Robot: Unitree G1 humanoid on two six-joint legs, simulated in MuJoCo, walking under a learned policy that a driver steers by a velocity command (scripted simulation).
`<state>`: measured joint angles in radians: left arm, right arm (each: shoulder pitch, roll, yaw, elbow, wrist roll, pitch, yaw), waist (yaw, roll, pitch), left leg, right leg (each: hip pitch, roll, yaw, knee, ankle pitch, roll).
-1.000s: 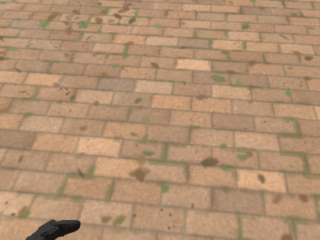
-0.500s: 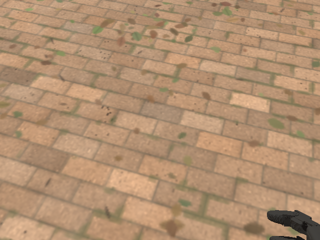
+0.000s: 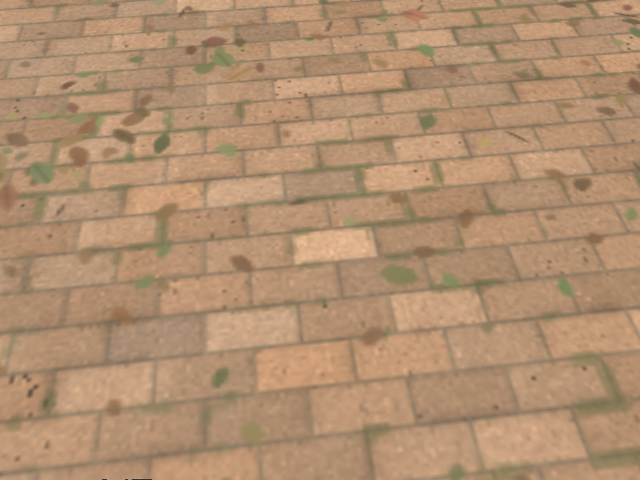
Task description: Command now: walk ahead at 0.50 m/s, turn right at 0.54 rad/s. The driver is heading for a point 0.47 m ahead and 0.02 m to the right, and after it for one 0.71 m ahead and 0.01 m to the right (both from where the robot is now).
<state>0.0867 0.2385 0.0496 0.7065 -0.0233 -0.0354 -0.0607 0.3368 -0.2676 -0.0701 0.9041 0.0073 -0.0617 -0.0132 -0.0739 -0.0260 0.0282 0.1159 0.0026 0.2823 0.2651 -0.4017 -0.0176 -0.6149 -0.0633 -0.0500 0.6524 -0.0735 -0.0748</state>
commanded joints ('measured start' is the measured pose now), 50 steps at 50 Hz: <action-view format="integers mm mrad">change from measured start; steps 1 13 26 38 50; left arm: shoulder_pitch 73 158 270 167 -25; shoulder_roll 136 186 212 151 139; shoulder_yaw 52 63 61 27 23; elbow -78 -78 36 -77 -103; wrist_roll -5 14 16 47 41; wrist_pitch -8 -42 -31 -63 -56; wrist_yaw -6 52 69 73 54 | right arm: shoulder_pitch -31 -150 -355 -110 -41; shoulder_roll -222 -104 -104 -163 -154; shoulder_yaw -51 -13 9 -22 -19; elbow -59 -194 -268 -249 -204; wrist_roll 9 -24 13 -10 0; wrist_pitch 14 -37 -54 -14 58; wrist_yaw -17 8 72 32 -24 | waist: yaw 119 51 140 99 28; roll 132 6 -57 65 137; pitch -60 -59 12 -83 -122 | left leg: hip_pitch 2 -734 -780 -299 -218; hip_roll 281 110 43 168 135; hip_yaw -52 -337 -288 -594 -617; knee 268 733 275 36 205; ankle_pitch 1210 181 330 902 721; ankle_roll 121 -37 92 308 187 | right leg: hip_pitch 164 401 711 19 145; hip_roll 104 -85 -179 3 81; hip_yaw -88 329 191 121 123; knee -9 -435 -343 426 -122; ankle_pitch -133 233 334 -288 29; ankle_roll -65 -233 -106 120 101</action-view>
